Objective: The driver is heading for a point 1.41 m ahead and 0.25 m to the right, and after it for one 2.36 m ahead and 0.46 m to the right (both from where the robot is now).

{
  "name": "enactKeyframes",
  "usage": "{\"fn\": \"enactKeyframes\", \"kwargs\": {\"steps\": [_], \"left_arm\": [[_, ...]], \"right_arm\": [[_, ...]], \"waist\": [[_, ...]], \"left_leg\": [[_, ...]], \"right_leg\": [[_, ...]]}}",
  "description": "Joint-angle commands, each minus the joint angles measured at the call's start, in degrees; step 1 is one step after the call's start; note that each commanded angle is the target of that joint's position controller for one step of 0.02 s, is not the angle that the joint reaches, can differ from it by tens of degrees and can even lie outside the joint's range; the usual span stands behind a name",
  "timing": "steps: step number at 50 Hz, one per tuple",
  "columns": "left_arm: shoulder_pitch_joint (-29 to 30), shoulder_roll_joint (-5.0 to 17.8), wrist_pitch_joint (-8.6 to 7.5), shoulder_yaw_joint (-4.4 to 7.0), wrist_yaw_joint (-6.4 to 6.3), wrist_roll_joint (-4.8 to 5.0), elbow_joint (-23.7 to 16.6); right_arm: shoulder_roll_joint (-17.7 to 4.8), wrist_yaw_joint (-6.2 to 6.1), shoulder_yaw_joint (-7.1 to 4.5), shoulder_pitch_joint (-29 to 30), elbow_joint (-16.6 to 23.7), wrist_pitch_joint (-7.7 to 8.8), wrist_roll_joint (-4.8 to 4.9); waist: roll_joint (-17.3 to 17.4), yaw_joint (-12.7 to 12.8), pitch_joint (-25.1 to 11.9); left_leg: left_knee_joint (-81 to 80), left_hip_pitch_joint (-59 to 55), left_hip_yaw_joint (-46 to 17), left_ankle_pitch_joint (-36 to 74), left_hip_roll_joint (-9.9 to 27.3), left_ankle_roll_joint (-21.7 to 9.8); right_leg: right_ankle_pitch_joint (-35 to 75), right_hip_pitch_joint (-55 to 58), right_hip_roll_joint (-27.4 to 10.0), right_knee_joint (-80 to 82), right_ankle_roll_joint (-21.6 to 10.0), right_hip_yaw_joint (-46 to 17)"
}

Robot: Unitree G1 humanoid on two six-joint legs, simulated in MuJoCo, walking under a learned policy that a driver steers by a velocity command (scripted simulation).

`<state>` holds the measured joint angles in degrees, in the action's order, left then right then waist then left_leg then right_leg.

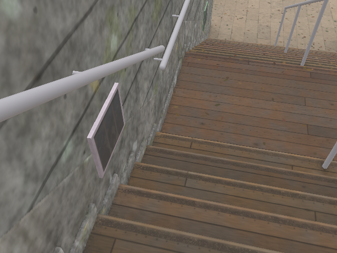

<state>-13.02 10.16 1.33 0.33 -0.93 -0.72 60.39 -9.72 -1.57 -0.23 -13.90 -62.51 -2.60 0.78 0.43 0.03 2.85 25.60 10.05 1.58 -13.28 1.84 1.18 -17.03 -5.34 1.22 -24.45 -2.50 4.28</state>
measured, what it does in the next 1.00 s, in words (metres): walks ahead: left foot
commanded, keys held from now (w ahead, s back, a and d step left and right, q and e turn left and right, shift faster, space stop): no key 0.44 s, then w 0.56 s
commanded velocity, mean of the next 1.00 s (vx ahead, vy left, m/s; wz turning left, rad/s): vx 0.17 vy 0.00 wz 0.00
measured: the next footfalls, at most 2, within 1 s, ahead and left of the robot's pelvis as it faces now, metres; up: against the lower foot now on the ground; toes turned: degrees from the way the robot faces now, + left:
left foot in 0.82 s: +0.09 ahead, +0.13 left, +0.00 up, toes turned +1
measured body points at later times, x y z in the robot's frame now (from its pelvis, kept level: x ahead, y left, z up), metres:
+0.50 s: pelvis -0.01 -0.02 +0.00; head -0.02 -0.02 +0.45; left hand -0.01 +0.21 -0.15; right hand -0.01 -0.24 -0.16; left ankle +0.01 +0.13 -0.74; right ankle -0.04 -0.09 -0.74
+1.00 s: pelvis +0.14 +0.03 -0.04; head +0.15 +0.04 +0.40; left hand +0.22 +0.28 -0.19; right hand +0.01 -0.20 -0.18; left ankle +0.05 +0.13 -0.74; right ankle +0.19 -0.10 -0.70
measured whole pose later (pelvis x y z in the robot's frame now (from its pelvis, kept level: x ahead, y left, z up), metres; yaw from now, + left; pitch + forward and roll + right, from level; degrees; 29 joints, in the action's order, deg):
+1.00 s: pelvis +0.14 +0.03 -0.04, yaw +1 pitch +1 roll +1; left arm -12.3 12.9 -4.9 3.4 1.5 -4.3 55.9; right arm -9.6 -1.0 -2.0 -32.2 -63.9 6.0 -3.1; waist -2.4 -2.2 -0.4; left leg 46.6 14.3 2.0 -33.1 -3.3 -3.1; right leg -6.4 -36.8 0.7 -64.1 -3.8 -4.8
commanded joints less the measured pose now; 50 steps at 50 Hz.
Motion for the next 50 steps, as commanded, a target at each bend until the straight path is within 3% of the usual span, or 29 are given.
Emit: {"fn": "enactKeyframes", "kwargs": {"steps": [1, 3, 5, 6, 13, 22, 23, 25, 27, 29, 30, 32, 34, 35, 36, 37, 38, 39, 40, 41, 42, 43, 44, 45, 46, 47, 48, 49, 50], "left_arm": [[-3.4, 4.5, -0.32, 0.49, 0.08, -0.03, -0.2], [-3.4, 4.2, -0.51, 0.19, 0.23, 0.01, 0.1], [-3.5, 4.0, -0.71, 0.00, 0.42, -0.05, 0.4], [-3.1, 4.5, -0.96, 0.17, 0.37, 0.44, 0.0], [-4.7, 4.1, -1.80, -0.40, 0.82, 0.13, 0.2], [-6.0, 3.7, -1.06, -0.71, 0.39, 0.24, 0.9], [-6.3, 3.9, -1.05, -0.68, 0.41, 0.24, 0.9], [-6.2, 7.6, -0.59, 0.75, 0.47, -0.01, 0.2], [-9.6, 9.9, -0.03, 2.28, 0.68, -0.33, -0.1], [-13.7, 9.4, -0.32, 3.15, 0.58, -0.52, 0.2], [-15.1, 8.4, -0.55, 3.23, 0.50, -0.40, 0.6], [-13.7, 9.2, -1.31, 4.08, 0.28, -0.55, -0.3], [-11.5, 8.9, -2.17, 4.35, 0.40, -0.68, -1.8], [-11.3, 8.8, -2.34, 4.44, 0.39, -0.60, -2.1], [-14.5, 3.5, -4.82, 2.65, 2.14, -5.32, -0.4], [-11.6, 3.2, -6.73, 2.37, 2.30, -4.96, -0.9], [-10.6, 3.5, -7.95, 2.43, 1.97, -4.42, -1.0], [-13.0, 6.0, -8.30, 2.96, 1.80, -1.77, 0.0], [-11.5, 8.4, -8.43, 3.41, 1.90, -3.43, 0.4], [-6.9, 8.9, -7.89, 3.96, 2.32, -4.07, -0.5], [-4.8, 10.1, -7.74, 4.97, 3.59, -4.91, -1.6], [-5.0, 5.3, -8.43, 4.48, 3.82, -5.18, -4.1], [-3.3, 0.6, -9.62, 3.01, 4.20, -2.38, -9.0], [5.3, 3.1, -9.26, 2.71, 3.13, -1.58, -11.5], [3.1, 9.6, -8.38, 4.31, 1.32, -2.44, -8.4], [2.0, 9.2, -7.53, 4.42, 1.03, -3.10, -8.0], [0.3, 6.6, -6.09, 4.03, 1.23, -3.44, -6.2], [2.3, 7.2, -5.76, 4.23, 2.08, -2.43, -7.1], [-7.6, -3.3, -6.25, 0.18, 4.19, -5.72, -5.4]], "right_arm": [[-5.0, -0.05, -0.87, -1.5, 0.2, 0.68, -0.19], [-3.6, -0.07, -0.47, -2.0, -0.4, 0.57, -0.20], [-3.8, -0.09, -0.47, -2.4, -1.0, 0.50, -0.20], [-5.0, -0.18, -0.51, -1.6, -1.0, 0.44, -0.10], [-4.3, 0.08, 0.17, -1.8, -2.6, 0.48, -0.45], [-4.1, 0.16, 0.68, -1.7, -3.7, 1.04, -0.63], [-3.9, 0.16, 0.75, -2.0, -3.9, 1.04, -0.57], [-4.8, 0.16, 0.15, -1.3, -3.1, 1.06, -0.69], [-5.4, 0.40, -0.47, 1.1, -1.8, 0.79, -1.60], [-5.2, 0.57, -0.83, 5.0, 0.3, 0.85, -2.14], [-4.6, 0.67, -0.76, 5.5, 1.2, 0.97, -2.14], [-4.2, 1.06, -0.78, 5.6, 1.9, 1.74, -1.70], [-5.5, 1.24, -1.19, 5.8, 2.3, 2.08, -1.54], [-5.5, 1.40, -1.27, 5.1, 2.2, 2.09, -1.85], [-5.7, 3.49, -1.53, -12.4, -1.6, 6.29, -8.19], [-4.9, 4.04, -2.05, -14.9, -1.2, 8.07, -8.78], [-5.5, 4.21, -2.25, -12.7, 0.9, 9.03, -8.30], [-6.4, 4.48, -2.57, -4.0, 4.8, 9.41, -6.55], [-3.6, 4.69, -1.94, -8.7, 4.1, 9.51, -7.22], [-2.2, 4.28, -2.22, -19.1, 1.6, 9.25, -6.79], [-2.9, 3.85, -2.62, -28.1, -0.3, 9.26, -7.15], [-9.3, 4.45, -2.54, -37.4, -1.2, 9.02, -8.76], [-10.9, 5.55, -3.23, -37.1, -1.3, 10.31, -10.03], [-10.2, 5.23, -3.31, -26.1, -0.7, 10.91, -8.09], [-16.8, 0.51, -5.80, -20.0, -0.4, 8.94, 0.87], [-13.8, -0.47, -5.03, -15.4, 2.1, 8.58, -0.03], [-10.5, -0.78, -4.20, -16.6, 1.7, 8.55, -1.88], [-3.3, -1.02, -2.39, -13.7, 1.0, 9.06, -1.67], [4.2, 0.09, 1.06, -9.5, 7.3, 11.90, -7.40]], "waist": [[-0.1, 0.8, 0.2], [0.1, 0.5, 0.1], [0.3, 0.4, 0.9], [0.1, 0.2, 1.0], [-0.2, -0.1, 1.3], [-0.1, 0.3, 1.2], [-0.7, 0.4, 0.1], [-3.7, 0.9, 0.3], [-5.1, 2.7, 4.4], [-5.4, 4.9, 7.6], [-5.3, 4.5, 7.8], [-6.1, 3.4, 6.6], [-6.2, 2.3, 5.9], [-5.9, 1.8, 5.5], [-1.3, -0.3, 7.1], [-2.6, -2.8, 5.7], [-1.0, -1.9, 3.1], [2.1, 0.8, 4.2], [-1.3, -0.6, 1.6], [1.0, -6.6, 0.5], [8.6, -10.7, -1.1], [12.6, -11.1, -8.3], [9.4, -9.6, -0.8], [2.5, -7.6, 10.5], [-3.2, -2.5, 10.1], [-6.3, 0.3, 8.3], [-0.2, 0.0, 5.8], [-2.0, 2.0, 5.4], [9.9, 2.7, 0.2]], "left_leg": [[-5.2, 1.0, -5.0, 11.0, 5.3, -2.2], [-6.2, 0.3, -4.7, 8.8, 5.3, -2.0], [-6.8, 0.5, -4.7, 7.7, 5.2, -1.9], [-7.3, 0.3, -5.0, 7.5, 4.9, -1.5], [-7.7, 0.6, -4.9, 6.1, 5.0, -1.2], [-8.2, 2.3, -4.5, 6.1, 5.4, -0.1], [-8.1, 2.0, -3.9, 3.6, 4.8, 0.0], [-2.9, 5.0, 0.5, -6.4, 0.8, -0.8], [4.1, 12.8, 4.6, -11.9, -1.5, -1.9], [12.2, 20.9, 2.6, -12.9, 0.3, -2.9], [14.2, 23.2, 1.1, -12.0, 1.2, -3.3], [13.4, 22.2, 1.1, -10.6, 1.7, -3.7], [14.1, 17.3, 2.5, -9.8, 0.5, -4.2], [13.7, 15.7, 2.7, -9.6, 0.4, -4.5], [28.7, 12.9, -5.4, -1.1, 2.3, -5.4], [30.4, 18.1, -6.8, -4.9, 3.1, -6.5], [30.1, 19.9, -4.9, -7.0, 2.2, -6.6], [18.8, 19.1, 1.1, -14.3, -0.6, -6.7], [23.5, 6.4, 0.7, -4.8, -0.2, -7.4], [17.5, -5.6, 4.0, -3.1, -3.1, -8.2], [7.4, -16.3, -6.1, -8.9, 0.5, -12.7], [3.1, -22.9, -32.0, 11.5, 10.1, -22.5], [-5.2, -20.8, -49.2, -6.2, 19.1, -28.5], [-5.7, -14.1, -46.2, -14.1, 21.2, -27.9], [1.6, -7.1, -39.2, 4.4, 20.8, -19.7], [1.1, -0.4, -30.6, 10.4, 17.4, -17.3], [2.3, 4.5, -27.3, 13.9, 15.7, -16.0], [7.8, 11.7, -17.7, 0.9, 7.7, -11.6], [9.6, 25.2, -3.4, -4.0, -0.6, -11.5]], "right_leg": [[12.6, -0.1, -7.0, 5.7, 0.4, -6.2], [10.7, -0.5, -7.0, 6.8, 0.5, -6.4], [9.4, -1.1, -6.9, 7.8, 0.6, -6.6], [8.7, -2.2, -6.8, 7.8, 1.0, -6.6], [4.6, -4.4, -6.6, 9.6, 1.7, -7.4], [5.1, -4.0, -6.4, 10.5, 1.2, -8.5], [1.0, -3.6, -6.2, 11.5, 1.1, -9.0], [-14.0, -3.7, -6.2, 13.2, -1.4, -11.9], [-28.9, -4.2, -9.6, 16.3, -5.4, -16.8], [-27.6, -2.7, -14.2, 18.1, -9.3, -22.4], [-24.6, -1.7, -15.1, 18.2, -9.9, -22.4], [-21.1, -2.1, -14.7, 17.7, -10.6, -21.0], [-18.3, -6.0, -14.0, 16.9, -10.3, -18.8], [-17.4, -7.2, -13.7, 15.6, -10.4, -18.0], [-17.6, -13.1, -20.6, 12.3, -16.0, -23.4], [-14.3, -10.3, -20.7, 7.1, -16.9, -22.9], [-12.2, -7.7, -19.2, 2.6, -17.0, -19.8], [-15.1, -7.3, -16.2, 2.1, -17.5, -16.1], [-11.2, -14.8, -13.4, -4.9, -15.6, -13.9], [-4.0, -24.1, -9.3, -16.1, -15.1, -8.6], [-1.3, -34.6, -1.7, -37.3, -11.9, -3.8], [-18.7, -41.6, 8.2, -60.5, -7.6, -8.9], [-14.3, -58.6, 8.3, -56.4, -8.6, -20.6], [-9.0, -69.4, 2.0, -59.2, -7.5, -19.4], [-8.9, -57.9, -2.4, -49.7, -2.5, -16.2], [-4.9, -49.0, -3.2, -43.5, 0.5, -12.5], [1.3, -41.8, -2.5, -46.2, 1.4, -10.3], [19.7, -34.5, -3.5, -33.7, 1.6, -12.8], [40.2, -23.1, -4.8, -28.6, -1.8, -9.2]]}}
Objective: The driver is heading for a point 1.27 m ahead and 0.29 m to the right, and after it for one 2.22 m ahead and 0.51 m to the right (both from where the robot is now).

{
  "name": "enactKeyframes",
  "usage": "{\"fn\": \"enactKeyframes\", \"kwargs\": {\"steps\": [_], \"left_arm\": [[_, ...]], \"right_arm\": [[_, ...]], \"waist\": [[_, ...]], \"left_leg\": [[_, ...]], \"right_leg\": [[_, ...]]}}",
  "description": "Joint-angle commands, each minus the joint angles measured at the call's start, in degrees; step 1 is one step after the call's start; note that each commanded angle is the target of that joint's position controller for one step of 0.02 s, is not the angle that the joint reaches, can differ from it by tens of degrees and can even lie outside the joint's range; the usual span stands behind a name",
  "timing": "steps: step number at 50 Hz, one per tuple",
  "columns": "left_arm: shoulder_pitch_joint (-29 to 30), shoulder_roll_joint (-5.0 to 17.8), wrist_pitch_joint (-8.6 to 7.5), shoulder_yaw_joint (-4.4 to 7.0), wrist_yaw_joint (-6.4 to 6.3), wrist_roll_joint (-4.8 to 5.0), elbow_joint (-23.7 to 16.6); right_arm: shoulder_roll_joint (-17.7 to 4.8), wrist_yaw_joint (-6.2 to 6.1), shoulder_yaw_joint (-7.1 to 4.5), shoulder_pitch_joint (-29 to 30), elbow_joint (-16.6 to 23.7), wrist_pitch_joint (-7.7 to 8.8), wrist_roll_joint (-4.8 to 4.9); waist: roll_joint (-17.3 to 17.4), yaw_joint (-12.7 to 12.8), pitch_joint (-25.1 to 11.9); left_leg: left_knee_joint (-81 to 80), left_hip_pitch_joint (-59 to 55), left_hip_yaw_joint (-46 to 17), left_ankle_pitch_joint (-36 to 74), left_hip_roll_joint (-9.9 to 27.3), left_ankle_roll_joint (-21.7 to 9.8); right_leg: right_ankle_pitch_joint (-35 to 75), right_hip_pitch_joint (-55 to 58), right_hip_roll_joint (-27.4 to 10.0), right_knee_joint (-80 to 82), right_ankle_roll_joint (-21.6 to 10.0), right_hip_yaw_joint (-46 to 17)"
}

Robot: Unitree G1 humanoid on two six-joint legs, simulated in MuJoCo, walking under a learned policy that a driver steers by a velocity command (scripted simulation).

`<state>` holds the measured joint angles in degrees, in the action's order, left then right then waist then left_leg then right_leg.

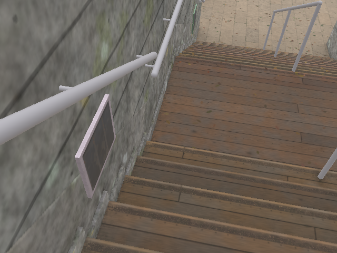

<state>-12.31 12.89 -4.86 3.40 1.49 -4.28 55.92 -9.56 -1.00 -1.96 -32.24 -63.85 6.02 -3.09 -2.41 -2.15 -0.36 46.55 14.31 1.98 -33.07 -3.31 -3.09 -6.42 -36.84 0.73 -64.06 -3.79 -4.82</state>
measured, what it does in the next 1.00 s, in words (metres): goes down: right foot 0.16 m lower, then left foot 0.17 m lower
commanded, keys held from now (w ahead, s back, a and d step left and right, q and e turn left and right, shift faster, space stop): w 0.64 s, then w+e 0.36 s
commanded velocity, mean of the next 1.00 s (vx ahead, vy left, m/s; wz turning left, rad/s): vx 0.49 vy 0.00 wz -0.11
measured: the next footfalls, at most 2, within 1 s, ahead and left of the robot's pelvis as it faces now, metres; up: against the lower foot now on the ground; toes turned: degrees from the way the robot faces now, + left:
right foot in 0.18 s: +0.20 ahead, -0.10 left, -0.16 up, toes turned -5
left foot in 0.58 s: +0.50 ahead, +0.15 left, -0.33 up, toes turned +4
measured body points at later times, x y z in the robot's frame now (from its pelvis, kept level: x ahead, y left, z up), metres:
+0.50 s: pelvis +0.28 +0.01 -0.19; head +0.30 +0.02 +0.26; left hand +0.25 +0.24 -0.34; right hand +0.38 -0.21 -0.33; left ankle +0.46 +0.15 -0.89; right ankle +0.16 -0.10 -0.86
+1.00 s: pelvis +0.55 +0.01 -0.34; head +0.54 +0.00 +0.11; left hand +0.69 +0.22 -0.47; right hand +0.43 -0.15 -0.50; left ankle +0.46 +0.14 -1.03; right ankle +0.72 -0.19 -0.99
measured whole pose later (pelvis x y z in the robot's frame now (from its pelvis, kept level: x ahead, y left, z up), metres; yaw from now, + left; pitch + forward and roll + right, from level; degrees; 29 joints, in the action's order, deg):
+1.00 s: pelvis +0.55 +0.01 -0.34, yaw -9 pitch +4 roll +5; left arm -15.2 13.0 -2.2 -0.1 4.2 -4.2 48.5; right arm -4.8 0.3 1.8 -31.3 -61.6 7.9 -7.7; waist -3.9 -4.1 -5.0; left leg 48.5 15.7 13.1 -35.3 2.7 1.1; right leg 23.7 -51.4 -9.5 -52.7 -3.3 -3.8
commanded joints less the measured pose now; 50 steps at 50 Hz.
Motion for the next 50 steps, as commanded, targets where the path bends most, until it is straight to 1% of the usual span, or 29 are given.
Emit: {"fn": "enactKeyframes", "kwargs": {"steps": [1, 6, 7, 9, 10, 11, 12, 13, 14, 15, 17, 18, 19, 20, 22, 24, 25, 26, 27, 28, 29, 31, 34, 36, 38, 41, 45, 48, 50], "left_arm": [[-10.5, -3.5, -1.25, -1.72, 1.77, -1.96, -0.6], [4.7, 3.5, -1.10, -1.19, 0.24, 0.10, -7.5], [13.7, -0.6, -0.11, -2.20, 0.04, 3.15, -11.2], [-6.3, -1.7, -0.26, -1.84, -0.58, 2.77, -5.6], [-45.0, 5.7, -1.44, 1.03, -0.87, 0.13, 6.2], [-48.5, 12.7, -1.38, 2.68, 0.81, -0.96, 7.9], [-44.1, 13.9, -0.97, 3.78, 1.17, -4.44, 6.9], [-31.3, 12.9, -1.25, 3.64, 1.64, -3.60, 4.7], [-17.1, 8.5, 0.45, 2.02, 0.01, 3.38, -0.5], [-5.2, 1.8, -0.02, -1.35, -0.23, 4.23, -3.6], [-1.9, 5.6, -1.95, -1.51, -0.30, 3.72, -3.3], [2.2, 2.2, -3.19, -1.71, 0.48, -2.07, -4.1], [8.1, 4.4, -3.79, -0.97, 0.46, -1.53, -8.5], [1.1, 1.4, -5.31, -2.24, -0.61, -2.37, -7.6], [-10.5, -0.5, -6.80, -3.86, -2.48, -0.83, -2.0], [-16.3, 4.8, -5.55, -3.35, -3.24, 0.27, -1.8], [-18.2, 6.0, -2.25, -2.04, -2.64, 4.35, 1.6], [-19.3, 6.9, -0.43, -1.51, -3.35, 3.46, 0.8], [-21.5, 4.8, -0.16, -3.61, -1.38, 0.37, 1.1], [-21.7, 8.0, 0.10, -2.51, 0.19, 0.13, 3.0], [-20.3, 12.1, 0.44, -1.08, 3.15, -1.67, 1.9], [-31.9, 3.2, 0.46, -2.01, 6.78, 1.58, 3.1], [-3.6, 3.0, -2.30, -4.84, 1.15, 4.24, -11.4], [-11.0, 1.9, -0.30, -5.70, -1.09, 2.09, -9.8], [-17.1, 3.4, 3.01, -3.58, 0.89, 2.05, -7.8], [-15.0, 4.8, 3.10, -2.44, 4.22, 0.64, -7.7], [-0.2, 0.4, 1.77, -4.23, 1.48, 0.17, -13.3], [-2.6, 2.6, 1.65, -3.25, 2.20, 0.36, -9.3], [1.4, 3.9, 2.93, -1.79, 3.55, -0.69, -10.5]], "right_arm": [[3.2, 0.32, 2.65, 12.9, 9.1, 4.02, -4.53], [-4.6, 1.77, 2.54, -5.0, 3.4, 3.14, -0.41], [-6.3, -1.16, -0.16, -3.3, 4.1, -0.14, 5.14], [-7.4, -3.50, -0.55, -2.5, 2.6, -4.30, 2.82], [-5.4, 5.28, 2.28, -4.8, 0.8, -2.11, -5.80], [3.7, 9.05, 3.20, -10.7, 1.5, -0.90, -3.02], [0.4, 10.18, 2.21, 1.1, 9.3, 0.86, 0.67], [-2.1, 10.46, 1.68, 6.9, 14.5, 1.75, 1.56], [-9.3, 1.61, -1.50, 11.3, 13.1, -0.91, 5.38], [-10.5, -0.93, -1.86, 14.9, 13.0, -2.91, 5.11], [-2.9, 0.29, -0.52, 14.9, 10.5, -6.41, 3.24], [11.3, 5.48, 5.16, 5.0, 10.4, -4.97, -8.12], [8.3, 7.96, 4.33, -8.8, 5.8, -3.77, -10.30], [2.5, 8.30, 3.42, -2.4, 7.2, -2.75, -9.94], [-0.9, 6.35, 3.44, 13.8, 14.1, -1.50, -5.47], [-6.0, 5.61, 3.25, 24.6, 18.4, -2.42, -4.46], [-6.6, 3.25, -0.01, 29.1, 17.1, -1.46, 5.63], [-8.2, 1.99, -0.15, 27.1, 17.3, -0.67, 6.71], [-3.5, 4.78, 4.31, 24.9, 20.0, -1.29, -6.99], [-3.0, 5.58, 3.28, 17.0, 18.7, -1.60, -7.91], [-9.2, 5.21, 0.16, 2.5, 14.7, -1.46, -6.02], [-16.9, 7.27, -2.21, -12.5, 12.7, -2.60, -4.34], [-10.4, 7.62, -0.19, -4.9, 9.1, -0.25, -2.49], [1.4, 6.68, 4.02, 10.4, 11.6, 1.64, -3.39], [-1.2, 3.61, 3.43, 14.1, 12.5, 3.61, -1.82], [-9.5, 2.94, 1.22, 10.9, 10.1, 3.77, -4.13], [1.9, -0.67, 2.84, -11.4, -1.7, 3.05, -4.71], [4.4, 0.55, 4.16, -3.4, 2.3, 2.32, -3.97], [-0.8, 2.22, 3.16, 8.9, 8.4, 2.08, -4.89]], "waist": [[7.0, 6.3, 6.4], [4.6, -1.3, 7.9], [-1.9, -6.5, 10.1], [2.6, 2.2, 4.6], [-4.5, 17.5, -4.9], [-12.5, 12.6, -15.6], [2.0, 14.2, -8.2], [1.7, 11.0, -2.0], [-2.6, 4.5, -3.5], [1.3, 0.8, 7.9], [3.6, -3.6, 11.0], [-0.2, -6.7, 12.8], [3.4, -9.3, 8.9], [7.0, -2.0, 8.2], [3.6, 3.5, 5.4], [2.3, 7.7, 4.7], [-2.4, 11.0, 3.1], [-3.0, 11.7, 3.4], [3.6, 8.8, 10.5], [5.2, 3.7, 8.4], [8.5, -2.1, 2.5], [24.0, -2.4, -22.7], [2.0, -5.3, 1.5], [-2.1, 5.5, 8.4], [4.2, 7.5, 3.8], [4.3, 5.5, 2.8], [4.3, -5.7, 3.7], [0.2, -1.6, 2.0], [7.3, 1.2, 3.4]], "left_leg": [[-7.5, 32.8, -1.9, 10.6, 4.1, -6.6], [-1.3, 19.1, -13.0, 7.3, 10.5, -10.2], [2.5, 8.1, -9.4, 20.2, 4.8, -6.9], [27.1, 6.3, -5.5, 37.8, 3.8, -8.0], [52.9, 21.5, -13.5, 36.8, 2.0, -4.8], [83.3, 43.2, -10.6, -14.7, -3.8, -1.3], [79.7, 62.3, -15.0, -8.0, -4.2, -2.2], [76.7, 74.6, -15.1, -2.5, 1.5, -1.7], [58.9, 60.2, -8.8, -0.7, 5.4, -0.3], [40.7, 50.6, -13.4, 7.8, 7.6, 1.9], [7.8, 11.0, -3.9, 32.1, 8.0, 3.5], [25.0, 12.2, -6.9, 52.1, 10.7, -0.6], [24.7, 2.8, -1.3, 52.9, 6.9, -1.2], [13.8, 13.4, -5.3, 64.4, 10.3, -0.4], [-4.6, 18.4, -6.1, 69.3, 11.9, 0.6], [-15.1, 17.6, 0.0, 59.2, 9.3, 2.4], [-23.4, 16.6, -0.3, 62.0, 7.0, 4.3], [-28.0, 15.4, -2.2, 61.0, 8.8, 4.5], [-29.5, 16.3, -0.8, 55.4, 10.7, 1.9], [-26.3, 6.0, 0.8, 56.0, 9.3, -1.4], [-18.3, -12.4, 5.3, 50.2, 5.6, -3.7], [-1.2, -44.7, -14.8, 73.2, 21.0, -19.3], [-24.3, -22.5, -38.5, 2.5, 30.6, -17.0], [-28.4, 9.6, -30.5, 14.4, 32.0, -16.8], [-29.1, 26.7, -11.7, 11.7, 19.3, -10.6], [-23.9, 26.4, -6.7, 14.1, 18.8, -10.5], [-15.3, -22.0, -17.3, 16.1, 26.0, -9.9], [-10.6, 3.8, -0.5, 16.8, 17.6, -6.1], [-14.1, 30.6, 7.8, 5.9, 13.9, -3.8]], "right_leg": [[38.8, 18.1, -4.5, 15.2, 0.1, 2.6], [12.5, 17.6, -2.8, 28.8, 4.9, 7.1], [21.8, 14.9, 2.7, 40.4, 4.4, 11.8], [29.1, 31.5, 2.8, 48.1, 1.6, 13.7], [24.8, 64.2, -5.0, 47.3, -6.9, 5.5], [61.5, 83.6, -20.4, 22.8, -21.8, -7.3], [52.3, 80.2, -23.0, 26.4, -20.9, -14.2], [20.1, 70.8, -28.3, 31.1, -21.9, -20.1], [11.4, 54.1, -32.4, 39.9, -21.2, -21.3], [8.6, 32.2, -27.4, 46.6, -16.9, -13.4], [7.5, -2.1, -12.6, 51.0, -10.3, 0.1], [-14.9, -13.1, -9.2, 44.1, -12.0, 3.9], [-20.2, -20.0, -7.3, 37.3, -12.3, 6.6], [-21.8, -9.2, -7.7, 32.3, -11.8, 4.9], [-19.0, 5.5, -7.2, 23.6, -10.2, 1.6], [-22.9, 11.3, -8.4, 16.9, -9.7, -1.5], [-8.3, 23.4, -7.1, 16.5, -7.9, -1.7], [-3.1, 27.6, -7.7, 12.2, -7.4, -3.3], [-17.8, 21.2, -13.0, 7.2, -6.9, -9.9], [-18.2, 18.1, -11.2, 0.6, -7.8, -9.2], [-15.4, 10.0, -6.6, -13.4, -5.6, -4.6], [-41.2, -15.1, 3.9, -63.7, 1.3, 0.8], [-20.6, -47.3, -5.7, -58.4, 2.1, -1.8], [-4.1, -32.2, -12.3, -35.5, 1.0, -7.1], [3.1, -9.9, -10.5, -18.3, 2.0, -2.2], [5.1, -7.7, -7.4, -26.3, 3.8, 2.6], [13.4, -50.4, -13.4, -2.0, 0.8, -9.4], [37.7, -18.7, -11.9, 19.3, 0.0, 0.2], [43.2, 11.9, -4.9, 13.5, 0.1, 10.5]]}}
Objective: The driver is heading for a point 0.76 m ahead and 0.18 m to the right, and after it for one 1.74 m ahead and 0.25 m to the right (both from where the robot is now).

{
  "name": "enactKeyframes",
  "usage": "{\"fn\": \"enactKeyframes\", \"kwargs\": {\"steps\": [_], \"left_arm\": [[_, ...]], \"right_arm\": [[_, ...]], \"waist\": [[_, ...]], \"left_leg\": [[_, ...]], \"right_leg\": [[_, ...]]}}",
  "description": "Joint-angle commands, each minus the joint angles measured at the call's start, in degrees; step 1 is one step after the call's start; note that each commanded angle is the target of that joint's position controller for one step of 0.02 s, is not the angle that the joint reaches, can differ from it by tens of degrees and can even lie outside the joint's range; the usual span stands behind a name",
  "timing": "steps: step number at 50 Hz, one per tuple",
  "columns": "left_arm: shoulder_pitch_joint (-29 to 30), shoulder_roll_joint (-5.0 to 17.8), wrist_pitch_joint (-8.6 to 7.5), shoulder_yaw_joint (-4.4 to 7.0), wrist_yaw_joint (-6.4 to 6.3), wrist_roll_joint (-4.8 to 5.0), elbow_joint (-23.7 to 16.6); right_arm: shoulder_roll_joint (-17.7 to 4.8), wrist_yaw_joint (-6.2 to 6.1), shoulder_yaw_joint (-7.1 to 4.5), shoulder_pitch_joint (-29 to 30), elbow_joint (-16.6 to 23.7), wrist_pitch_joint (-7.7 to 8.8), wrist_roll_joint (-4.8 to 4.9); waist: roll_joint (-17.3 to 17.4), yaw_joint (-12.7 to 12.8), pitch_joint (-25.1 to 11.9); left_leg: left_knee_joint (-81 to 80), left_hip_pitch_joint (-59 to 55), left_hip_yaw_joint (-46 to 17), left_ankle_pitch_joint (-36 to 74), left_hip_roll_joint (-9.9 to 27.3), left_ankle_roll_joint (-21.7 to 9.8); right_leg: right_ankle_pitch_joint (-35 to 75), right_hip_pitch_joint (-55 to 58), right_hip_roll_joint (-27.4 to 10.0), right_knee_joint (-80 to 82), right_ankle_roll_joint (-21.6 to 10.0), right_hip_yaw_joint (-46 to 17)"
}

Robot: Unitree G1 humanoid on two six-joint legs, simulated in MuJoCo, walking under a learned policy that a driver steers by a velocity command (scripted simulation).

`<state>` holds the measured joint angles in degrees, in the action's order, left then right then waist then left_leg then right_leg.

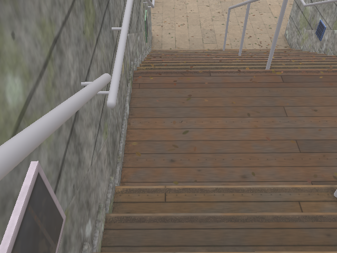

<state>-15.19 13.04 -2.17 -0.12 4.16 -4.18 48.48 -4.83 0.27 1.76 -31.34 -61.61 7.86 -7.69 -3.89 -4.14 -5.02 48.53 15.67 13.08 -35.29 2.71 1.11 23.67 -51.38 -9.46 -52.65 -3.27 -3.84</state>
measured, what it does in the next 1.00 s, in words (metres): goes down, turning right: right foot 0.16 m lower, then left foot 0.17 m lower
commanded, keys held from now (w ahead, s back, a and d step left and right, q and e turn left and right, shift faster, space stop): w+e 0.44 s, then w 0.56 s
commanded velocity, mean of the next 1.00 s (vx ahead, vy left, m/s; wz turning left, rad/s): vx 0.50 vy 0.00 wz -0.36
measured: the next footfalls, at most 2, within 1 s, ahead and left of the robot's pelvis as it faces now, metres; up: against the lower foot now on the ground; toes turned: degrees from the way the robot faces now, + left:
right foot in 0.16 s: +0.22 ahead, -0.17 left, -0.16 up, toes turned -12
left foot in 0.64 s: +0.56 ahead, -0.02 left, -0.33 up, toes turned -17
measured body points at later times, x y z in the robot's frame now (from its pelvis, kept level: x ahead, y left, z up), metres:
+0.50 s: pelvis +0.28 -0.09 -0.18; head +0.30 -0.09 +0.27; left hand +0.23 +0.12 -0.32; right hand +0.39 -0.33 -0.29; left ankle +0.51 +0.02 -0.84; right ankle +0.18 -0.16 -0.85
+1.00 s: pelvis +0.57 -0.10 -0.31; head +0.57 -0.12 +0.13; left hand +0.80 +0.03 -0.43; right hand +0.37 -0.22 -0.46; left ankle +0.52 -0.01 -1.01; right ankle +0.72 -0.34 -0.96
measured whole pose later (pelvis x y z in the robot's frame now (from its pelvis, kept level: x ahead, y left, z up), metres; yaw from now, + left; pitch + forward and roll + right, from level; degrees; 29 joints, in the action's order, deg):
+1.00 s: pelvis +0.57 -0.10 -0.31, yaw -19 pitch +4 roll +2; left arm -6.6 12.6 -5.4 -1.7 5.4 -6.0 50.3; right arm -7.3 0.3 2.7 -34.6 -61.9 7.3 -5.3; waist -0.3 -7.4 -2.8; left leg 45.2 18.8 5.6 -30.2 -4.9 -5.2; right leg 24.7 -52.5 -8.4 -49.9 -2.0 -2.7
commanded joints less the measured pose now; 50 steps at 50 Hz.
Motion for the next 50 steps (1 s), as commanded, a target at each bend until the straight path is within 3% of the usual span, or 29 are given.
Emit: {"fn": "enactKeyframes", "kwargs": {"steps": [1, 4, 6, 8, 9, 10, 11, 12, 14, 15, 16, 17, 20, 23, 26, 30, 31, 32, 33, 34, 35, 36, 37, 38, 40, 42, 45, 48, 50], "left_arm": [[6.8, 5.2, 0.23, 2.81, 0.77, -0.82, -3.6], [14.7, 2.0, 0.16, 2.31, -0.87, -1.24, -2.9], [7.9, 1.4, -0.40, 2.32, -1.90, -1.09, 0.2], [-17.7, 12.3, -2.75, 7.57, -1.97, 0.49, 10.4], [-32.8, 18.6, -2.27, 8.45, -0.63, 0.07, 14.3], [-36.8, 19.4, -2.76, 8.66, 0.05, 1.50, 15.1], [-35.7, 17.4, -3.48, 8.43, 0.08, 2.73, 15.1], [-31.6, 15.5, -3.14, 7.47, 0.92, 3.40, 14.2], [-16.6, 6.1, -2.22, 3.04, 3.13, -0.81, 12.1], [-5.7, -1.0, -3.12, 0.02, 1.97, -1.54, 8.4], [-0.7, 1.9, -4.64, 0.50, 1.00, -0.94, 6.4], [0.5, 0.7, -5.09, -0.37, 0.27, 0.84, 5.1], [-6.7, 8.8, -6.18, 0.51, 0.14, -1.47, 7.4], [-25.7, -1.0, -7.00, -1.51, -3.70, 0.88, 14.2], [-19.2, 4.4, -4.78, -1.25, -1.56, -1.43, 10.7], [-18.4, 6.2, -4.84, -0.01, -1.68, 0.44, 9.8], [-18.1, 7.0, -4.55, 0.48, -1.41, 1.08, 9.9], [-14.9, 9.8, -3.25, 1.17, 0.24, -0.24, 10.1], [-20.7, 6.6, -3.16, 0.87, 3.62, -2.70, 13.1], [-32.3, -1.3, -3.75, 0.26, 4.89, -0.46, 14.8], [-24.6, 3.8, -3.91, 0.68, 4.71, 1.73, 9.3], [-15.1, 4.6, -3.99, 0.83, 3.25, 1.76, 4.5], [-8.2, 5.1, -4.26, 1.02, 1.19, 2.22, 3.2], [-10.1, 1.8, -4.22, -0.28, 0.07, 1.50, 3.5], [-8.2, -1.7, -3.47, -1.31, 0.90, -1.18, 2.9], [-6.1, 1.8, -2.82, 0.27, 2.35, -1.89, 4.3], [-2.3, 0.1, -2.82, -0.54, 2.87, -1.82, 1.9], [10.6, 0.2, -3.71, -1.91, 0.73, -2.27, -1.4], [11.7, 1.1, -3.75, -2.25, 1.10, -1.48, -0.6]], "right_arm": [[-8.1, 1.10, -1.05, 9.3, 6.7, 0.21, -0.14], [-11.1, -1.32, -3.22, -4.4, 0.7, -1.14, 4.54], [-13.0, -1.12, -4.21, -7.1, -1.1, -3.40, 2.37], [-14.0, 3.67, -3.94, -2.7, -1.4, -4.50, -0.55], [-5.0, 6.88, -2.53, -11.1, -1.5, -3.68, 1.48], [-7.6, 8.35, -2.62, -4.7, 3.9, -2.47, 2.74], [-9.9, 7.33, -2.76, 13.3, 13.2, -1.07, 4.22], [-11.7, 4.63, -3.19, 18.1, 15.1, 0.06, 5.33], [-9.2, 1.80, -2.61, 9.6, 12.3, 0.23, 6.52], [-6.2, 1.12, -1.74, 10.6, 12.2, -0.49, 4.44], [-4.5, 1.79, -1.37, 10.3, 12.1, -1.89, 2.52], [-6.3, 2.58, -1.80, 9.0, 11.0, -2.94, 1.74], [-10.1, 5.67, -1.43, 7.7, 10.4, -2.59, 1.68], [-11.2, 4.23, -0.19, 24.8, 14.9, -2.06, 1.02], [-8.7, 4.91, 0.82, 27.9, 17.3, -4.10, 1.72], [-12.1, 5.22, -0.27, 27.8, 18.1, -4.89, 1.63], [-13.6, 4.55, -1.22, 25.7, 16.6, -4.54, 2.93], [-17.4, 4.17, -3.43, 14.2, 12.0, -3.76, 4.91], [-21.5, 3.94, -6.16, -5.0, 6.3, -2.78, 4.42], [-25.0, 5.79, -6.38, -10.3, 5.2, -3.06, 4.68], [-24.0, 6.50, -6.05, -9.1, 5.5, -3.47, 3.82], [-22.0, 6.12, -6.10, -3.1, 6.7, -3.68, 3.48], [-15.4, 5.88, -4.47, -2.1, 6.4, -3.57, 2.56], [-8.2, 5.10, -2.31, 2.9, 6.6, -3.59, 1.11], [-3.4, 2.80, -0.51, 10.5, 7.4, -1.65, 1.73], [-4.3, 1.55, -0.03, 9.8, 7.4, 0.23, 4.67], [-12.9, 2.42, -1.39, 1.5, 3.7, 0.20, 1.30], [-7.1, -1.11, 0.33, -14.4, -2.3, 0.10, 2.22], [-5.0, -0.55, 1.17, -12.6, -0.6, -1.00, 2.56]], "waist": [[9.4, 3.2, 8.5], [6.1, -3.1, 15.1], [7.6, -1.1, 12.8], [-1.6, 11.7, 1.7], [-14.8, 11.2, -16.3], [-13.0, 14.3, -20.6], [-11.4, 19.8, -10.1], [-5.0, 17.7, -2.2], [8.7, 4.0, 7.7], [10.8, -0.7, 10.2], [5.0, -1.5, 10.4], [4.1, -1.0, 9.4], [3.6, 0.5, 5.1], [9.2, 12.4, 5.6], [1.0, 8.9, 8.9], [1.7, 8.5, 12.0], [1.5, 7.3, 11.6], [3.2, 1.6, 8.1], [7.4, -4.0, 0.9], [22.4, 0.2, -13.1], [19.0, -2.8, -10.7], [14.7, -4.5, -5.1], [6.6, -3.7, 2.4], [0.9, 1.3, 3.0], [2.8, 6.3, 10.3], [3.2, 4.4, 9.6], [8.6, 3.8, 6.3], [5.5, -4.6, 7.7], [4.7, -3.2, 8.0]], "left_leg": [[-15.0, 27.1, -2.7, 6.9, 9.6, -6.9], [-5.2, -4.4, -13.0, 9.0, 18.6, -7.3], [2.4, -11.2, -13.6, 22.5, 18.7, -6.1], [34.9, 7.0, -3.7, 25.2, 8.0, -3.0], [65.2, 27.3, -5.1, -12.2, -1.9, 0.2], [76.7, 40.6, -10.4, -9.8, -3.3, 0.4], [75.9, 59.5, -11.0, -10.8, -2.1, 0.2], [73.7, 61.9, -13.5, -7.2, 1.1, 0.3], [54.9, 45.4, -21.2, 11.8, 7.0, -4.0], [37.5, 37.6, -23.4, 24.6, 9.5, -5.7], [33.8, 33.4, -20.8, 28.9, 8.5, -5.8], [23.8, 26.9, -19.2, 36.9, 7.5, -4.7], [25.7, 17.6, -14.2, 46.3, 3.1, -0.5], [-8.3, 44.1, -21.5, 65.3, 5.7, 0.6], [-7.5, 13.0, -13.7, 62.5, 1.7, -0.2], [-22.2, 11.9, -14.1, 46.7, 1.9, -2.5], [-30.9, 7.7, -13.4, 48.4, 1.4, -3.8], [-33.2, -4.8, -13.0, 50.5, 2.2, -6.4], [-20.9, -30.3, -13.1, 56.8, 3.3, -10.5], [-8.0, -54.4, -24.9, 80.5, 16.3, -23.2], [-14.0, -50.5, -36.5, 73.3, 20.1, -24.8], [-21.0, -42.3, -42.5, 46.8, 22.9, -24.7], [-25.7, -29.1, -39.1, 30.6, 20.3, -22.5], [-26.3, -17.7, -35.5, 24.7, 18.4, -20.9], [-30.1, 5.4, -26.5, 22.7, 10.8, -17.2], [-28.6, 18.2, -17.6, 21.8, 5.4, -17.1], [-22.4, 18.3, -22.4, 36.7, 8.2, -18.2], [-11.0, -17.4, -32.8, 33.5, 12.1, -16.8], [-8.4, -0.5, -28.6, 28.7, 7.8, -15.7]], "right_leg": [[5.6, 27.9, 5.0, 3.8, 0.2, 8.8], [-8.5, 10.2, 1.5, 27.5, -0.1, 6.0], [-11.1, 18.6, 1.4, 32.7, -0.9, 7.0], [4.7, 60.6, 6.6, 29.7, -3.6, 13.8], [32.8, 92.0, 0.0, 10.5, -14.5, 2.3], [40.1, 98.8, -5.0, 9.5, -18.3, -7.2], [10.1, 95.1, -8.9, 18.5, -18.3, -15.8], [-8.7, 80.6, -11.3, 22.2, -18.0, -21.4], [-14.3, 41.0, -13.6, 24.0, -17.6, -20.5], [-15.7, 25.7, -9.6, 27.6, -15.2, -15.8], [-22.6, 17.9, -5.3, 29.3, -16.2, -13.3], [-28.9, 11.3, -3.7, 30.8, -17.0, -10.8], [-26.4, 5.3, 4.6, 17.8, -15.1, -6.4], [-38.6, 37.8, 3.3, 4.7, -14.3, -16.1], [-49.9, 9.1, 6.0, 9.0, -14.9, -14.9], [-40.0, 25.3, 3.9, -1.4, -12.7, -21.1], [-37.4, 28.8, 5.0, -5.3, -11.7, -20.5], [-33.1, 27.5, 4.9, -15.1, -9.7, -19.6], [-23.3, 13.7, 9.4, -32.5, -5.7, -13.3], [-67.1, -5.7, 16.9, -62.8, -0.4, -1.3], [-67.7, -18.6, 16.2, -77.2, -0.4, 2.4], [-59.8, -28.1, 14.5, -73.9, -0.3, 0.4], [-50.1, -28.9, 11.1, -69.6, -1.4, -1.2], [-37.4, -21.7, 5.2, -57.4, -2.9, -6.0], [-22.4, -9.7, -0.9, -32.8, -5.4, -5.8], [-9.6, 2.9, 0.0, -13.7, -3.4, 0.9], [-11.2, 9.1, 2.9, -18.6, 0.6, 3.6], [-1.4, -26.0, -1.0, 5.0, 2.2, -2.1], [14.1, -8.1, 0.2, 13.5, 1.1, 1.3]]}}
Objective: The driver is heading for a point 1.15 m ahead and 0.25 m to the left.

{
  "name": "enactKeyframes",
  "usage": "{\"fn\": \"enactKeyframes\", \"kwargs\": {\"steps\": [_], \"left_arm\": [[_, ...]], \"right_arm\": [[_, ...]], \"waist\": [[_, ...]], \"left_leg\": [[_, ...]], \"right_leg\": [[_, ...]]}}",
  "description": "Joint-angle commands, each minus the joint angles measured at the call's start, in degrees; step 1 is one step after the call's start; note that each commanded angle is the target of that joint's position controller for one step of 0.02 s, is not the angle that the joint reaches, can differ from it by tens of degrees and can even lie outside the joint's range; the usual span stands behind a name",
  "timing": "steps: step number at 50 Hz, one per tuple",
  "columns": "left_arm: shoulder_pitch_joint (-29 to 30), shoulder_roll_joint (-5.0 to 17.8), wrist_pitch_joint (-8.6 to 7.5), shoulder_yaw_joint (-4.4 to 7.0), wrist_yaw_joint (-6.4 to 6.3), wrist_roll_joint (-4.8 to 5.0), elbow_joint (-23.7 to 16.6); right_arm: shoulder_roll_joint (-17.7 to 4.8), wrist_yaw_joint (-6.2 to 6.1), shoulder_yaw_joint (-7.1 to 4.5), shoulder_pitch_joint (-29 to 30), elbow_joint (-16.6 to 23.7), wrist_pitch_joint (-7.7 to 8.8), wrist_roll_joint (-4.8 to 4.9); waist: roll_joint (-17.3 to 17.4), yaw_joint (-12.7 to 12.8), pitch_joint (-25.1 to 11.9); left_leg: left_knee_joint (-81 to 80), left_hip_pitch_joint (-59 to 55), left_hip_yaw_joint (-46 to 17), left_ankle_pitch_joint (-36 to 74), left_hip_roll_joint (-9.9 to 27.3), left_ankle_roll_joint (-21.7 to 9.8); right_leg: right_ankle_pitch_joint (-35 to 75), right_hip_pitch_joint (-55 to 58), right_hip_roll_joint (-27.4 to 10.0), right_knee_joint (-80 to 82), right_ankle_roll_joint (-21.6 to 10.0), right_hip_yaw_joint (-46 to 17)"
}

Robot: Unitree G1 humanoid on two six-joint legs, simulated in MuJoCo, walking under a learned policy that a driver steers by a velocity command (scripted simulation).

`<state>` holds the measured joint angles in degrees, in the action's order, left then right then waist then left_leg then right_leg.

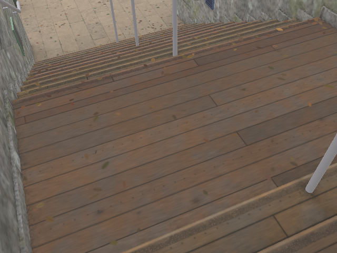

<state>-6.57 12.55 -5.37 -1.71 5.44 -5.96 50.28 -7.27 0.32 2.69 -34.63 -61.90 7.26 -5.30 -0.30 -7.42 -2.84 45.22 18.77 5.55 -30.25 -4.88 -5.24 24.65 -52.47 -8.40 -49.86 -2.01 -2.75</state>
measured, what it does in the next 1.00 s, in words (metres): goes down, turning left: right foot 0.16 m lower, then left foot 0.16 m lower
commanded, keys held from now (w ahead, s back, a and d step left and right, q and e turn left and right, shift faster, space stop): w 0.38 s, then w+q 0.62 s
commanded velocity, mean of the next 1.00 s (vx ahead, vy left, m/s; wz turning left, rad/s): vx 0.50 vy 0.00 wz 0.23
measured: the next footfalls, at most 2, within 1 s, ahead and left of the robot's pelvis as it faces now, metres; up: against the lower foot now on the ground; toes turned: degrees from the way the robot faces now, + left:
right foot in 0.22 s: +0.28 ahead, -0.12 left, -0.16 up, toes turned -4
left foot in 0.80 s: +0.56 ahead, +0.15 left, -0.33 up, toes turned +15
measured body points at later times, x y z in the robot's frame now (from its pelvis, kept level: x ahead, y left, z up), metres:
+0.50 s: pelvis +0.28 -0.05 -0.15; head +0.30 -0.05 +0.30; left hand +0.18 +0.18 -0.29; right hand +0.35 -0.28 -0.30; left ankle +0.42 +0.13 -0.80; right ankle +0.24 -0.12 -0.86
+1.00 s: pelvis +0.60 +0.07 -0.31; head +0.60 +0.06 +0.14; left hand +0.67 +0.35 -0.42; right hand +0.63 -0.17 -0.47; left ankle +0.52 +0.14 -1.03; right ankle +0.68 -0.07 -0.95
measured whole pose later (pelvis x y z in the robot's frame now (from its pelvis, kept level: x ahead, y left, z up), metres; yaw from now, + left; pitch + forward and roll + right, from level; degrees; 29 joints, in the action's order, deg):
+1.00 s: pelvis +0.60 +0.07 -0.31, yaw +16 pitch -1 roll +3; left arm -9.1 14.3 -5.8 1.7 1.3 -5.1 48.0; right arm -12.1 3.3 -0.3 -24.9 -60.5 7.2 -4.1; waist -2.1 -1.2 -0.2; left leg 37.6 12.0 1.4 -25.1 -6.0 -4.8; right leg -18.0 -38.3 -6.9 -72.6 -1.4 -3.3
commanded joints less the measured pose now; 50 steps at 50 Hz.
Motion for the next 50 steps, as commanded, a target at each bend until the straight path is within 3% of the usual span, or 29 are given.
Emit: {"fn": "enactKeyframes", "kwargs": {"steps": [1, 2, 3, 8, 9, 10, 11, 12, 13, 14, 15, 17, 18, 20, 23, 24, 30, 35, 36, 38, 40, 41, 42, 43, 44, 45, 47, 48, 50], "left_arm": [[4.2, 2.0, -0.27, -0.23, -0.20, 0.17, -3.1], [4.7, 3.4, -0.02, 0.11, -0.05, -0.31, -3.8], [8.9, 0.3, 2.71, 1.24, -2.20, 7.27, -4.6], [14.8, 0.5, 2.97, 1.63, -5.35, 7.42, -7.0], [4.0, 5.0, 3.17, 2.64, -1.43, -2.06, -2.4], [-3.3, 6.9, 3.06, 5.16, -1.05, -1.34, -0.7], [-19.1, 10.9, 1.93, 7.54, -1.26, 0.12, 4.7], [-22.3, 9.9, 1.74, 6.47, -3.45, 3.88, 7.9], [-23.4, 9.1, 1.44, 5.97, -4.01, 6.01, 7.7], [-21.3, 6.8, 1.53, 5.74, -3.65, 6.92, 6.4], [-21.1, 5.4, 1.95, 5.85, -4.39, 6.50, 6.6], [-15.3, 1.7, 1.70, 4.50, -5.38, 4.83, 6.0], [-19.5, 2.1, 1.24, 3.79, -1.94, -2.47, 8.1], [-20.0, 1.0, 0.02, 3.86, -0.75, 0.63, 6.9], [-18.7, 0.4, -0.56, 2.73, -1.83, -0.64, 7.2], [-21.7, -3.7, -1.51, 1.40, -2.82, 0.44, 9.2], [-29.4, -2.7, -1.20, -1.59, -2.95, -1.11, 13.4], [-33.9, 2.7, -1.55, -0.48, -5.82, -0.06, 14.8], [-34.1, 4.3, -0.88, -0.06, -5.62, -1.82, 15.7], [-30.4, 5.8, 0.07, 1.22, -6.30, 1.75, 14.3], [-27.6, 10.9, 1.18, 3.03, -2.39, -1.07, 13.5], [-33.2, 6.4, 1.31, 2.61, -0.64, -1.90, 14.2], [-34.0, -0.9, 1.20, 1.29, 0.99, -0.44, 10.5], [-14.7, 3.7, -0.14, 2.92, 1.18, 2.18, 1.8], [-2.3, 5.7, -1.42, 3.83, -0.47, 4.06, -5.0], [1.8, 5.1, -1.84, 4.06, -2.37, 3.54, -8.5], [-6.9, 0.7, -1.99, 2.79, -4.86, 0.62, -4.9], [-8.8, -0.7, -1.69, 2.53, -5.17, 0.84, -3.0], [-11.5, -1.1, 0.59, 1.70, -3.17, -0.56, -3.4]], "right_arm": [[-3.5, 0.42, 0.15, -6.6, 1.3, -0.83, 0.10], [-4.3, 0.94, -0.04, -4.6, 1.9, -0.83, 0.19], [-10.3, -1.13, -3.23, -0.7, 5.1, -1.54, 9.80], [-6.2, -2.66, -4.50, -5.6, 3.1, -4.89, 4.14], [-4.1, 0.86, -2.52, -10.2, -2.3, -2.33, -0.87], [-7.1, 3.30, -3.57, -7.8, -3.2, -1.89, -0.15], [-7.4, 6.10, -3.32, -10.4, -5.8, -2.32, -1.62], [-6.7, -0.79, -6.33, -2.4, 0.1, -3.83, 6.71], [-8.2, -3.29, -6.12, -8.6, 2.8, -4.06, 9.54], [-7.5, -4.05, -5.06, -3.9, 3.6, -4.22, 8.78], [-8.1, -4.07, -5.68, 4.1, 5.4, -4.59, 6.54], [-8.3, -2.78, -6.81, 7.1, 5.8, -5.53, 2.99], [1.1, 0.70, -3.28, 4.0, 6.0, -2.88, -0.75], [-2.5, 4.23, -4.80, 7.4, 2.9, -1.78, -0.60], [-4.8, 5.61, -3.95, 5.2, 2.9, -1.38, -1.58], [-5.6, 5.34, -3.69, 11.2, 5.3, -1.66, -2.18], [-5.9, 4.83, -2.14, 25.1, 10.7, -3.25, -0.26], [-7.7, 5.29, -2.20, 35.7, 16.8, -3.60, -1.11], [-7.5, 5.38, -2.02, 33.4, 15.3, -3.44, -0.61], [-9.5, 4.77, -3.01, 35.4, 14.1, -3.13, -0.04], [-13.6, 3.99, -6.32, 5.6, 3.9, -0.79, 1.26], [-18.9, 3.98, -8.13, -2.8, 1.7, -0.58, 0.01], [-22.5, 3.38, -8.93, -10.0, -0.6, -0.91, -1.38], [-19.4, 1.77, -8.60, -16.5, -3.7, -0.26, -3.01], [-18.0, 1.86, -8.04, -11.6, -2.3, 0.63, -1.17], [-12.4, 2.37, -6.14, -0.2, 1.5, 0.65, 1.09], [-4.5, 3.11, -2.34, 15.5, 5.7, 1.44, 0.39], [-6.3, 3.21, -2.25, 21.2, 8.6, 1.71, 1.36], [-7.6, 2.52, -2.65, 18.3, 8.2, 1.55, 2.26]], "waist": [[3.7, 1.3, 5.1], [3.7, 2.1, 7.2], [-4.1, 3.4, 4.4], [5.0, -3.5, 12.6], [6.3, 1.4, 11.5], [3.4, 5.3, 8.6], [-3.5, 10.4, 2.3], [-2.9, 11.1, -5.4], [-6.5, 8.4, -18.0], [-5.7, 11.6, -19.3], [-7.0, 13.5, -12.2], [-0.3, 7.3, 1.8], [0.8, 5.1, 9.5], [-1.5, 7.2, 9.1], [-0.8, 4.5, 3.8], [0.8, 7.0, 5.0], [-0.7, 9.1, 10.5], [-2.4, 13.0, 14.5], [-3.3, 11.8, 14.7], [-0.4, 13.0, 14.9], [6.2, 0.6, 5.5], [12.2, -0.1, -3.4], [16.9, 0.0, -17.2], [9.0, -7.8, -11.0], [5.3, -6.9, -2.8], [0.2, -1.2, 3.5], [-6.7, 9.7, 12.6], [-4.3, 10.6, 15.1], [4.1, 12.0, 6.4]], "left_leg": [[-7.7, 10.4, -17.1, 19.5, 12.1, -8.3], [-7.2, 16.8, -18.9, 16.8, 12.2, -8.9], [-6.5, 13.2, -19.6, 16.7, 11.9, -6.6], [7.4, -6.4, -14.9, 29.7, 10.9, -6.4], [10.2, -12.3, -23.5, 31.4, 16.8, -6.2], [15.8, -9.5, -22.8, 33.3, 16.8, -7.3], [30.5, 0.5, -17.1, 29.9, 11.6, -3.0], [60.7, 18.9, -3.6, -17.5, -1.1, -2.1], [70.2, 34.5, -8.2, -24.0, 2.9, -1.7], [66.2, 43.4, -8.6, -18.2, 6.2, -1.8], [64.3, 47.9, -8.3, -12.2, 6.8, -2.2], [42.6, 37.2, -10.1, 3.0, 9.5, -0.3], [36.1, 30.3, -13.7, 20.0, 12.8, -0.7], [19.6, 27.2, -10.8, 33.6, 11.2, 0.2], [20.0, 25.1, -12.8, 39.0, 11.6, 1.8], [8.0, 33.4, -18.8, 46.8, 13.1, 2.2], [-1.1, 17.6, -11.9, 59.0, 12.3, 2.2], [-9.2, 18.2, -6.8, 42.8, 10.9, 1.9], [-2.4, 15.4, -8.5, 44.8, 11.4, 2.2], [-21.7, 8.8, -3.7, 36.6, 10.2, 1.9], [-20.9, -28.9, 8.0, 46.1, 2.1, 1.3], [-12.9, -50.4, -2.5, 68.6, 9.9, -8.6], [-2.4, -67.5, -16.8, 90.2, 19.6, -21.1], [-7.7, -65.7, -19.4, 82.2, 18.4, -18.6], [-13.3, -54.9, -23.5, 61.2, 21.7, -18.2], [-17.2, -40.7, -30.6, 38.8, 24.1, -17.7], [-19.7, -5.4, -24.9, 35.0, 22.6, -14.8], [-23.8, 9.9, -21.9, 35.0, 20.7, -15.8], [-18.3, 22.8, -18.0, 27.2, 12.9, -13.0]], "right_leg": [[12.5, 9.4, 2.4, 7.2, -0.7, 4.6], [8.9, 14.3, 3.4, 3.9, -0.6, 4.7], [5.4, 23.4, 6.5, 5.4, 0.2, 4.4], [-9.2, 23.6, 6.5, 28.5, 1.2, 6.8], [-8.0, 21.6, -0.1, 37.5, -3.3, -0.1], [-8.1, 34.4, 1.6, 38.8, -4.4, 3.3], [2.0, 57.6, 2.0, 38.7, -7.3, 5.7], [33.5, 74.1, -6.3, 19.3, -7.7, -0.9], [39.0, 93.4, -15.2, 5.5, -10.6, -9.6], [13.6, 92.7, -15.9, 10.7, -13.7, -12.7], [-6.4, 83.1, -14.0, 17.2, -15.7, -14.8], [-19.8, 53.1, -11.0, 24.0, -14.3, -13.7], [-20.7, 35.4, -6.5, 28.3, -13.1, -10.3], [-27.5, 29.8, -5.2, 31.3, -16.7, -8.8], [-22.0, 28.5, -5.0, 25.2, -17.4, -8.1], [-23.6, 36.8, -6.2, 23.7, -16.2, -8.3], [-41.5, 27.4, -4.1, 19.2, -11.9, -1.6], [-35.3, 42.3, -6.5, 11.6, -8.8, -2.3], [-30.6, 42.0, -8.8, 8.5, -7.7, -3.4], [-27.8, 45.1, -5.5, 3.3, -5.7, 2.0], [-12.9, 31.8, 0.5, -21.2, -3.5, 10.6], [-34.3, 17.1, 1.4, -41.3, 0.7, 10.5], [-73.1, 5.1, 8.0, -66.5, 4.4, 8.7], [-74.2, -7.9, 9.5, -69.3, 3.6, 7.2], [-70.3, -14.4, 7.2, -64.8, 3.3, 5.1], [-63.7, -15.9, 3.5, -53.2, 2.3, 0.4], [-45.7, 2.2, -2.9, -26.1, -1.2, -7.1], [-37.4, 12.3, -3.1, -14.6, -0.1, -5.5], [-26.4, 29.7, 1.2, -15.2, -0.5, 0.9]]}}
